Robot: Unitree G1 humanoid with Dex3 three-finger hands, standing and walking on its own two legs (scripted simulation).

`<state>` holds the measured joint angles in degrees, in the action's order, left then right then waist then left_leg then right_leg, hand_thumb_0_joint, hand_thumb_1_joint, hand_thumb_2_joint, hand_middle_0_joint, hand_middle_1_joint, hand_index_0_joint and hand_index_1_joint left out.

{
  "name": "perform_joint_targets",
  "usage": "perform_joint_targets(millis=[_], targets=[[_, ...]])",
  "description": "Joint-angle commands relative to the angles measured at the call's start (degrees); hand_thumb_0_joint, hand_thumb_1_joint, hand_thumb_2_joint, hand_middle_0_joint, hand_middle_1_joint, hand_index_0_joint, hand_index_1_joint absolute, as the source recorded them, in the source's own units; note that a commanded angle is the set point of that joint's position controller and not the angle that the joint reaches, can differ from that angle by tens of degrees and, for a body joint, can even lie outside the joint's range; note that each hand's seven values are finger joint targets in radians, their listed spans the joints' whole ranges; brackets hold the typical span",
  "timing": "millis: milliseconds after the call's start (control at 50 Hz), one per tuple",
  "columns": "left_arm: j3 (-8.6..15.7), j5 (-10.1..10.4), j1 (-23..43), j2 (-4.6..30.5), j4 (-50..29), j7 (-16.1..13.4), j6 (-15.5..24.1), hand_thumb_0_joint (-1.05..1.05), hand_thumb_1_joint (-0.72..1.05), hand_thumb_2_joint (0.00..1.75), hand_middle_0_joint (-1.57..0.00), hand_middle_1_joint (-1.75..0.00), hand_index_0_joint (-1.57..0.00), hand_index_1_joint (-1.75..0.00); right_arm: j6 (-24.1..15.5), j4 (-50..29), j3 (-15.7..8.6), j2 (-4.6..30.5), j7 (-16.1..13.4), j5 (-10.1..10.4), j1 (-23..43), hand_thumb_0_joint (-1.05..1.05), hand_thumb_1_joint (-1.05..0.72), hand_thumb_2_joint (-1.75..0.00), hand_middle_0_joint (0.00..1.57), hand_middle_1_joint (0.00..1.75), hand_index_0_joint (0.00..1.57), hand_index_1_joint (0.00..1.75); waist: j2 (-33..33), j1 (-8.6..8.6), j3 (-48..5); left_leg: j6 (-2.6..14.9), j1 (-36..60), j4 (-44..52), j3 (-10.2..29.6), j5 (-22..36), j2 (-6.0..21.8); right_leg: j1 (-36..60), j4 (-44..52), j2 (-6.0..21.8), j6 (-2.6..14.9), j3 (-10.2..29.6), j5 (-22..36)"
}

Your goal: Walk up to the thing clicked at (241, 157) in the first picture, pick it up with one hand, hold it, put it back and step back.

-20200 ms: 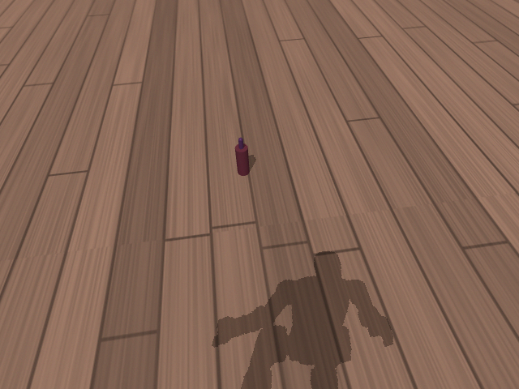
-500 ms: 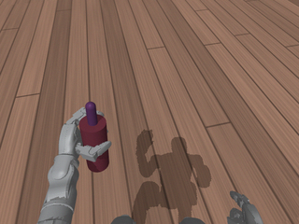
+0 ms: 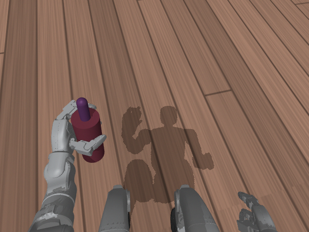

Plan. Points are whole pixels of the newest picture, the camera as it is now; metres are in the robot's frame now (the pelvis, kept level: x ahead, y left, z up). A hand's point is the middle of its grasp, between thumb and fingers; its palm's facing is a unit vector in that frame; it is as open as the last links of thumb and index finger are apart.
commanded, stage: crouch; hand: left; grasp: from the side
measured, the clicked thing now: (88, 131) +0.36 +0.18 -0.02
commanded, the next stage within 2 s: lower in 1.36 s
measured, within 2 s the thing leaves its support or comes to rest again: neither
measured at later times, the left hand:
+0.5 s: hand (101, 149) +0.38 +0.19 -0.25, palm faces +0.06 -1.00 -0.01, open 9.9 cm
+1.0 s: hand (105, 151) +0.41 +0.20 -0.36, palm faces +0.07 -1.00 -0.02, open 9.9 cm
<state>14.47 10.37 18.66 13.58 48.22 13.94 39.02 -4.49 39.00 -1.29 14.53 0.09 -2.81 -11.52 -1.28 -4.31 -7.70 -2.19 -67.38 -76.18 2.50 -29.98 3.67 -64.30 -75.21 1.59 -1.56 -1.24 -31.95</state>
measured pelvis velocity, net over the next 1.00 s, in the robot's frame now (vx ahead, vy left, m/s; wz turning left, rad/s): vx -0.05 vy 0.00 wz -0.10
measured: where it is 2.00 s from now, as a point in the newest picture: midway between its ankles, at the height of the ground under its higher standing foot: outside the picture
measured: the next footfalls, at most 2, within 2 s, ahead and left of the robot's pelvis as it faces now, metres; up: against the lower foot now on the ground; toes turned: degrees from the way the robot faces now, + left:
none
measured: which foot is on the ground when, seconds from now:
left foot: down 0.00-1.00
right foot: down 0.00-1.00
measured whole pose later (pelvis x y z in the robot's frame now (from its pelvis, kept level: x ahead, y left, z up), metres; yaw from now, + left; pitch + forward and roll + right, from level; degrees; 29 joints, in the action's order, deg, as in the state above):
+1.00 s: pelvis -0.05 +0.00 -0.31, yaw -5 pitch +28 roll -5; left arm 28.3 5.0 38.2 25.8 64.2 12.8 43.6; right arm 0.1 43.1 4.7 16.0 5.2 -8.3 -5.3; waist -2.9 -8.9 -2.7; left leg -3.9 -127.6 -136.6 10.4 -37.9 2.1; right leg -123.2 -134.5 -1.3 -2.3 -1.9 -40.0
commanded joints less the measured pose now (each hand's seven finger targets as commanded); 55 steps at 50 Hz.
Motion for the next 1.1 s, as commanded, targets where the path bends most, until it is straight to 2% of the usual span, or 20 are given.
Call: perform_joint_targets(millis=[0, 60, 120, 180, 280, 300, 340, 360, 420, 500, 540, 620, 680, 700, 820, 900, 940, 980, 1060, 1080], targets=[[4.1, 0.9, 20.2, 11.2, -11.4, 1.1, 8.9, 0.00, 0.25, 1.22, -1.31, -1.39, -1.31, -1.40, -1.8, -5.9, -2.2, 8.7, 0.3, -0.4, 0.2, 0.00, -0.89, -0.91, 0.20, 0.30, 0.20, 0.30, 8.2, 1.46, -30.4, 2.37, 10.6, -1.3, 0.4, 11.8, -2.5, -3.3, -1.1, -2.1, 3.33, -0.5, 11.8], [5.9, 0.4, 22.0, 12.6, -9.5, 0.7, 9.4, 0.00, 0.22, 1.23, -1.29, -1.38, -1.29, -1.39, -1.0, -5.4, -2.2, 9.3, 0.5, -0.9, -0.2, 0.00, -0.90, -0.91, 0.20, 0.30, 0.20, 0.30, 9.8, 1.15, -32.4, 2.05, 6.3, -5.3, 0.8, 11.0, -2.4, -8.7, -5.9, -2.2, 3.64, -0.8, 10.1], [7.9, 1.4, 22.8, 12.8, -9.3, 0.3, 9.4, 0.00, 0.24, 1.25, -1.28, -1.38, -1.28, -1.39, -0.4, -5.4, -2.2, 9.9, 0.9, -1.0, -0.1, 0.00, -0.90, -0.91, 0.20, 0.30, 0.20, 0.30, 9.1, 1.66, -36.2, 1.99, 3.2, -9.3, 1.3, 11.5, -2.3, -12.6, -10.5, -2.5, 3.76, -1.4, 10.0], [6.5, 1.2, 23.1, 10.9, -6.8, 0.6, 9.2, 0.00, 0.29, 1.27, -1.28, -1.39, -1.28, -1.40, -0.3, -3.8, -2.5, 10.1, 1.4, -1.5, -0.8, 0.00, -0.91, -0.91, 0.20, 0.30, 0.20, 0.30, 6.5, -0.01, -37.0, 2.58, -2.2, -14.7, 1.0, 11.6, -2.4, -15.0, -13.7, -2.6, 3.31, -1.1, 11.0], [6.1, -1.2, 28.1, 12.5, -1.0, 1.7, 9.8, 0.00, 0.30, 1.27, -1.26, -1.38, -1.27, -1.38, -0.2, -1.6, -2.3, 10.5, 2.3, -2.4, -0.5, 0.00, -0.90, -0.91, 0.20, 0.30, 0.20, 0.30, 6.4, -1.81, -35.5, 2.68, -9.6, -21.7, 1.2, 6.0, -2.0, -24.9, -21.0, -2.7, 3.65, -1.8, 6.3], [8.1, -1.6, 31.1, 15.4, -3.7, 1.3, 10.5, 0.00, 0.28, 1.26, -1.26, -1.38, -1.27, -1.38, 0.0, -1.7, -2.1, 10.2, 2.4, -2.7, -0.6, 0.00, -0.90, -0.91, 0.20, 0.30, 0.20, 0.30, 7.5, -1.56, -36.5, 2.64, -11.7, -23.2, 0.7, 5.0, -2.1, -25.0, -21.9, -2.7, 3.59, -1.3, 5.5], [8.2, -1.5, 33.8, 15.6, -4.1, 0.7, 11.3, 0.00, 0.24, 1.25, -1.25, -1.37, -1.25, -1.38, 0.0, -1.7, -1.7, 10.0, 3.0, -3.1, 0.0, 0.00, -0.90, -0.91, 0.20, 0.30, 0.20, 0.30, 7.2, -1.47, -37.3, 2.49, -14.9, -25.3, 0.3, 1.3, -2.3, -26.3, -23.6, -2.7, 3.58, -1.1, 2.3], [9.8, -1.1, 35.0, 16.8, -4.8, 0.2, 11.9, 0.00, 0.22, 1.26, -1.24, -1.37, -1.25, -1.38, 0.1, -1.4, -1.4, 9.9, 3.1, -3.3, -0.2, 0.00, -0.91, -0.91, 0.20, 0.30, 0.20, 0.30, 7.8, -1.01, -38.3, 2.48, -15.9, -26.7, 0.0, 0.9, -2.4, -26.0, -24.4, -2.6, 3.41, -0.7, 2.0], [12.6, -1.4, 34.4, 19.8, -4.0, -0.6, 11.9, 0.00, 0.24, 1.28, -1.23, -1.37, -1.23, -1.38, 0.6, -0.7, -1.1, 11.0, 3.5, -3.6, -0.6, 0.00, -0.91, -0.91, 0.20, 0.30, 0.20, 0.30, 10.1, 0.09, -42.5, 2.25, -14.8, -29.6, 0.0, 3.6, -2.4, -28.1, -28.8, -2.8, 3.65, -1.8, 3.7], [12.4, -3.0, 36.8, 20.2, -1.7, -1.0, 11.5, 0.00, 0.21, 1.29, -1.24, -1.38, -1.24, -1.40, 1.3, 0.1, -0.8, 10.6, 3.5, -4.0, 0.2, 0.00, -0.92, -0.91, 0.20, 0.30, 0.20, 0.30, 10.7, -0.95, -39.8, 2.25, -21.6, -33.3, -1.1, -0.8, -2.3, -31.5, -31.7, -2.8, 3.61, -1.6, 0.8], [14.1, -3.5, 35.9, 22.0, -0.1, -1.1, 11.0, 0.00, 0.20, 1.28, -1.23, -1.36, -1.22, -1.38, 1.8, 0.1, -0.8, 11.1, 3.6, -3.9, 0.3, 0.00, -0.91, -0.91, 0.20, 0.30, 0.20, 0.30, 10.6, -0.57, -37.9, 2.22, -24.2, -34.0, -1.4, -3.5, -2.5, -33.2, -33.0, -3.0, 3.69, -2.3, -1.3], [12.6, -3.1, 38.6, 20.0, 1.7, -1.3, 10.1, 0.00, 0.18, 1.26, -1.24, -1.36, -1.23, -1.37, 2.2, 0.4, -0.4, 11.3, 3.9, -4.0, 0.0, 0.00, -0.91, -0.91, 0.20, 0.30, 0.20, 0.30, 8.6, -2.55, -35.5, 2.58, -30.4, -37.8, -1.8, -5.6, -2.7, -34.5, -34.5, -3.1, 3.21, -2.2, -2.7], [14.0, -3.6, 37.9, 22.7, 4.9, -1.3, 9.5, 0.00, 0.19, 1.23, -1.22, -1.34, -1.22, -1.35, 2.5, 0.7, 0.0, 12.4, 4.0, -3.9, 0.3, 0.00, -0.91, -0.91, 0.20, 0.30, 0.20, 0.30, 7.2, -2.81, -32.7, 2.86, -33.5, -39.5, -1.3, -8.3, -2.7, -37.5, -36.8, -3.4, 3.24, -3.8, -4.8], [12.5, -4.0, 39.0, 21.8, 4.2, -0.9, 9.7, 0.00, 0.22, 1.24, -1.23, -1.35, -1.24, -1.36, 2.6, 0.4, 0.1, 12.4, 4.1, -4.1, 0.2, 0.00, -0.91, -0.91, 0.20, 0.30, 0.20, 0.30, 7.2, -3.87, -33.1, 2.93, -34.0, -40.4, -1.2, -8.0, -2.8, -37.6, -37.3, -3.4, 3.11, -3.9, -3.9], [16.1, -3.6, 38.9, 26.4, 3.3, -0.8, 10.1, 0.00, 0.25, 1.24, -1.23, -1.35, -1.24, -1.36, 3.2, 0.9, 1.2, 13.9, 4.5, -4.6, -0.2, 0.00, -0.91, -0.91, 0.20, 0.30, 0.20, 0.30, 9.6, -2.60, -35.0, 2.46, -33.2, -43.4, -0.4, -4.7, -2.6, -38.5, -41.9, -3.8, 3.29, -5.0, -0.9], [15.2, -3.7, 38.6, 25.3, 3.9, -1.1, 10.2, 0.00, 0.23, 1.26, -1.23, -1.37, -1.24, -1.37, 3.5, 1.2, 2.0, 14.0, 4.6, -5.1, 0.5, 0.00, -0.91, -0.91, 0.20, 0.30, 0.20, 0.30, 10.7, -3.38, -32.1, 2.36, -35.6, -44.9, -0.3, -6.9, -2.4, -40.3, -42.9, -4.2, 3.24, -5.4, -2.4], [16.4, -4.1, 39.1, 27.6, 1.7, -1.3, 10.5, 0.00, 0.24, 1.26, -1.23, -1.37, -1.24, -1.38, 3.8, 1.5, 2.2, 14.4, 4.6, -5.4, 0.2, 0.00, -0.91, -0.91, 0.20, 0.30, 0.20, 0.30, 12.5, -2.99, -33.3, 2.17, -34.8, -45.6, -0.1, -5.6, -2.3, -40.1, -43.8, -4.3, 3.31, -5.7, -1.0], [14.8, -4.1, 38.2, 26.0, 1.9, -0.9, 10.3, 0.00, 0.26, 1.26, -1.23, -1.37, -1.24, -1.37, 4.0, 1.3, 2.3, 14.6, 4.8, -5.6, 0.8, 0.00, -0.91, -0.91, 0.20, 0.30, 0.20, 0.30, 13.5, -3.57, -32.2, 2.13, -35.0, -46.0, 0.3, -5.8, -2.2, -41.4, -44.7, -4.3, 3.41, -6.1, -1.0], [15.6, -3.6, 36.3, 26.5, 1.9, -1.0, 10.2, 0.00, 0.27, 1.26, -1.24, -1.38, -1.25, -1.38, 4.3, 1.5, 2.8, 15.1, 4.9, -5.9, 0.4, 0.00, -0.92, -0.91, 0.20, 0.30, 0.20, 0.30, 12.0, -3.58, -33.0, 2.23, -36.6, -48.6, 0.4, -3.0, -2.3, -39.8, -45.8, -4.6, 3.08, -6.3, 1.9], [14.6, -3.5, 36.8, 25.6, 0.7, -0.8, 10.2, 0.00, 0.27, 1.25, -1.24, -1.38, -1.25, -1.38, 4.4, 1.4, 2.9, 15.2, 4.9, -5.9, 0.7, 0.00, -0.92, -0.91, 0.20, 0.30, 0.20, 0.30, 12.5, -4.31, -33.2, 2.18, -36.4, -49.0, 0.8, -2.0, -2.2, -39.7, -46.4, -4.5, 3.07, -6.5, 3.1]])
